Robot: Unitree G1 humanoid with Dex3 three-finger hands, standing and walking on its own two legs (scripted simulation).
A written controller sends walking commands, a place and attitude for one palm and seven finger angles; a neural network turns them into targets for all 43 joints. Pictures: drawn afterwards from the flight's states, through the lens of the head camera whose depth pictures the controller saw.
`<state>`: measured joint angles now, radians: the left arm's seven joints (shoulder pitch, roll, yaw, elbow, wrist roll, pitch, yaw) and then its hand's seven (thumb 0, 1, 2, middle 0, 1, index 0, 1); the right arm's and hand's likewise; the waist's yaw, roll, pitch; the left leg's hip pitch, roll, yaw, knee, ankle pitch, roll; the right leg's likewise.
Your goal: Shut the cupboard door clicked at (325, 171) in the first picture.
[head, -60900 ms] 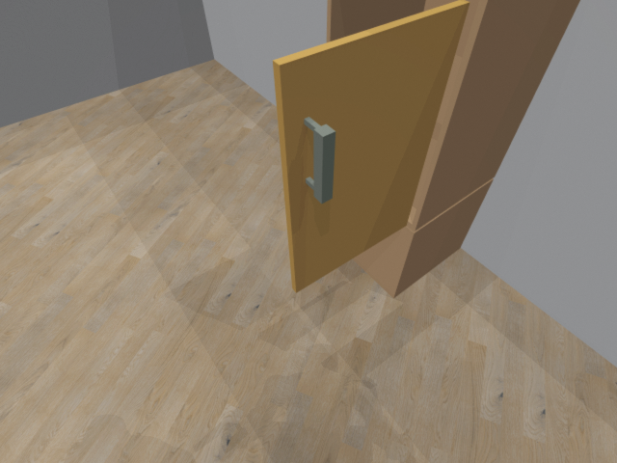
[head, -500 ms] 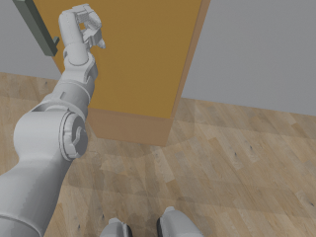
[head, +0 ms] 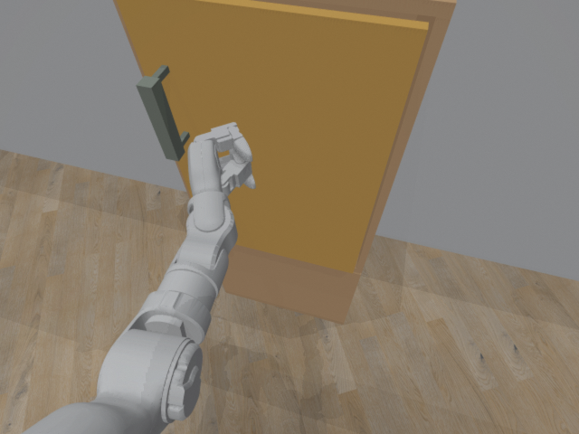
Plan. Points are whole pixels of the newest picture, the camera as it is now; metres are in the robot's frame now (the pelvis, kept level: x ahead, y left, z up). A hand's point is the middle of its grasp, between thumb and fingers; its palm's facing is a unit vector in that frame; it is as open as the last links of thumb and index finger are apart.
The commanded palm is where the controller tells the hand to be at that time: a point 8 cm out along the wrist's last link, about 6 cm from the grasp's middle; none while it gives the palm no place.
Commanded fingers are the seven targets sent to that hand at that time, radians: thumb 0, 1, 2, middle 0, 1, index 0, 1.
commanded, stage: draw the hand back to the body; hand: left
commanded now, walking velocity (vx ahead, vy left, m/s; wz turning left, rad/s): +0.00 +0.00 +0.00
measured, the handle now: (169, 114) +0.58 +0.17 +0.11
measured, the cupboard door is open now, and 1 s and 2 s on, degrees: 0 0 0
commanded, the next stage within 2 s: step back with the hand held close in 1.62 s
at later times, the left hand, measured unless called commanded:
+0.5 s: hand (180, 214) +0.35 +0.11 +0.15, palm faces +0.11 -0.99 -0.01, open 3.1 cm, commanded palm +0.31 +0.16 +0.15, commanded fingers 0.00 0.90 0.90 -1.19 -1.38 -1.19 -1.38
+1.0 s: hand (17, 318) +0.23 +0.23 +0.17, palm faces +0.29 -0.91 -0.29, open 4.3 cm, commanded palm +0.18 +0.28 +0.19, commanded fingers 0.00 0.90 0.90 -0.50 -0.63 -0.50 -0.63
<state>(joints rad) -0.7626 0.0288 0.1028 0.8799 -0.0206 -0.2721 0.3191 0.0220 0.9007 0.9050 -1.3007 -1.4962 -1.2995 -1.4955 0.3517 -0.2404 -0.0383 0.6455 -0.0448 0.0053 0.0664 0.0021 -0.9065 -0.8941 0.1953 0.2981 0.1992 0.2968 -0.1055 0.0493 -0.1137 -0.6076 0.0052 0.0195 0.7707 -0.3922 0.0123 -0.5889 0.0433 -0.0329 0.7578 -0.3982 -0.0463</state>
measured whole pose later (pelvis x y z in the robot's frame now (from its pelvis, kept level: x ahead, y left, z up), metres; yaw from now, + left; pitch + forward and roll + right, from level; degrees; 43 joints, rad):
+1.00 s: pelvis -0.01 +0.02 +0.04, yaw +1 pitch -3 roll +0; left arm 0.24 0.29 0.15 -0.20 -0.07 -0.04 0.07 0.02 0.90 0.90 -0.77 -0.91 -0.77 -0.91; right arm 0.17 -0.22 0.06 0.59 0.02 0.02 -0.07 0.01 -0.90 -0.89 0.20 0.30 0.20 0.30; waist 0.04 0.07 0.00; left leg -0.11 -0.04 0.01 0.40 -0.23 0.04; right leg -0.09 0.01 -0.03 0.39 -0.25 -0.02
